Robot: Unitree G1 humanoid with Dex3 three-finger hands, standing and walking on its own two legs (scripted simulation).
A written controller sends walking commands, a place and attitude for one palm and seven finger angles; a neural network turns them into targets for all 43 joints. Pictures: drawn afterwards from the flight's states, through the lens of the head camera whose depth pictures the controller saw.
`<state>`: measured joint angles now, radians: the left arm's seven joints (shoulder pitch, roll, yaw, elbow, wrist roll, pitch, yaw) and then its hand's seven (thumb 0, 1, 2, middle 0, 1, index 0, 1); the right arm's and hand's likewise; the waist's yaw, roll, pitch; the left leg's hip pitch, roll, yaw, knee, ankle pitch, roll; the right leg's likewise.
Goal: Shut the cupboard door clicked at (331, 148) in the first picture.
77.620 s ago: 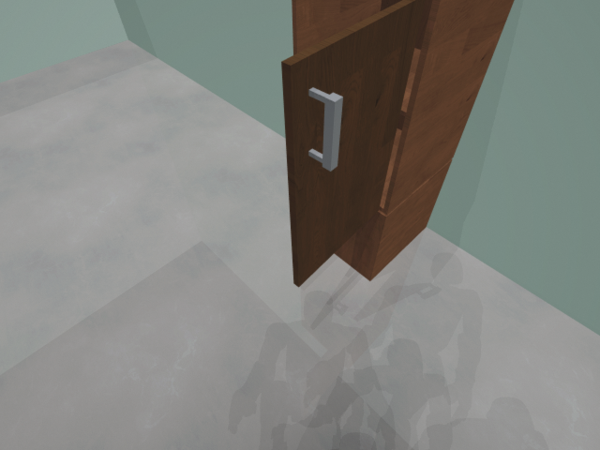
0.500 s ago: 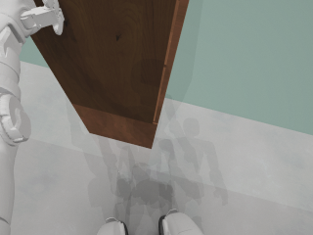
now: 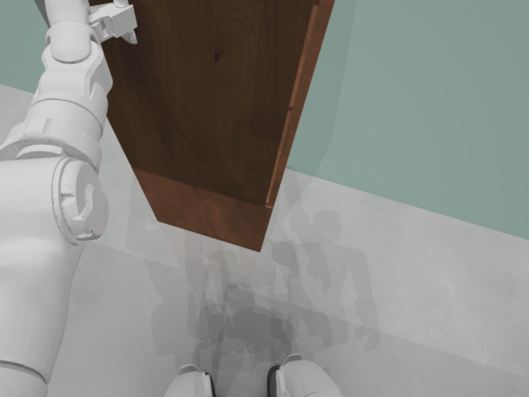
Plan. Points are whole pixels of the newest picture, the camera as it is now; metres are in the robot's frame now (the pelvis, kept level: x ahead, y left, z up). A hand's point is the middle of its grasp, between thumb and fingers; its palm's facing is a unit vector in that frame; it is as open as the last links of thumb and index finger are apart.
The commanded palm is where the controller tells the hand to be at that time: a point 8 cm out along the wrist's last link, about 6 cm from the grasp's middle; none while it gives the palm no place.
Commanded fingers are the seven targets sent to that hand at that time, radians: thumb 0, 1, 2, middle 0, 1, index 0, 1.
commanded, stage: pull the fist back off the door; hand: left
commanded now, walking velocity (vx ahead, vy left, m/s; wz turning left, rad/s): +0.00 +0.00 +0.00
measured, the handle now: out of the picture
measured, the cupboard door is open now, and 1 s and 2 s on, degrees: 0 0 0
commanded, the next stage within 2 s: draw the hand back to the body in 0.60 s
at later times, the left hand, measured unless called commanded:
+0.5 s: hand (153, 38) +0.56 +0.07 +0.17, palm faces +0.04 -1.00 +0.01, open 3.2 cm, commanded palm +0.52 +0.12 +0.18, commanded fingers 0.00 0.90 0.90 -1.30 -1.50 -1.30 -1.50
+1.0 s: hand (105, 80) +0.48 +0.12 +0.17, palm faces +0.06 -1.00 -0.01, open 3.1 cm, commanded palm +0.44 +0.17 +0.19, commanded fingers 0.00 0.90 0.90 -1.30 -1.50 -1.30 -1.50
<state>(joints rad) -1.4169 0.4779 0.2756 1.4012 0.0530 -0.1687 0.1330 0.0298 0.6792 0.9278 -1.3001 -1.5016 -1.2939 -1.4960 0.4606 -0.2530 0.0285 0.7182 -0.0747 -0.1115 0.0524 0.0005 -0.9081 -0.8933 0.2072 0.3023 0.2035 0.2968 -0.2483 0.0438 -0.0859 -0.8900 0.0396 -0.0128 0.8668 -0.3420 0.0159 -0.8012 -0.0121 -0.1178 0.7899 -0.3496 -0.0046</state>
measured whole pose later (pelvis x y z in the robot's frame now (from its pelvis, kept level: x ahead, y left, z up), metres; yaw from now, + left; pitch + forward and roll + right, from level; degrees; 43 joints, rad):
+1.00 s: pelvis +0.04 -0.02 +0.03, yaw -3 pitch +7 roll +0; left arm -0.62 0.25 0.28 0.76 -0.13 -0.15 -0.06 0.02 0.90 0.90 -1.30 -1.50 -1.29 -1.50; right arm 0.34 -0.27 -0.01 0.62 0.04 -0.01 -0.01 0.01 -0.91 -0.89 0.20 0.30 0.20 0.30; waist -0.05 0.05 -0.10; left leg -0.40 0.04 0.07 0.61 -0.33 0.00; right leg -0.38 0.00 -0.04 0.61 -0.35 -0.02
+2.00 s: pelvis +0.03 +0.00 +0.05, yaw -1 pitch -5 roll +0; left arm 0.50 0.35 0.37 -0.36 -0.07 -0.10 0.10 0.02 0.89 0.90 -0.34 -0.45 -0.34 -0.44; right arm 0.22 -0.23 0.00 0.64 0.02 -0.07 -0.07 0.01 -0.91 -0.89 0.21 0.30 0.20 0.30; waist 0.07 0.08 -0.01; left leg -0.10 0.01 0.05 0.42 -0.24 0.02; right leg -0.05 -0.02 -0.06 0.39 -0.25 0.01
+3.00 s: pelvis -0.03 +0.02 +0.04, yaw -2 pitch +0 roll -1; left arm 0.54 0.40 0.40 -0.43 -0.06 -0.15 0.14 0.02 0.89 0.90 -0.21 -0.30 -0.21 -0.30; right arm 0.22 -0.23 0.00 0.54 0.02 0.03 -0.10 0.01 -0.91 -0.89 0.21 0.30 0.20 0.30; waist 0.01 0.03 -0.03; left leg -0.36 0.01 0.07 0.56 -0.21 0.05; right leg -0.31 -0.03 -0.04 0.52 -0.21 0.03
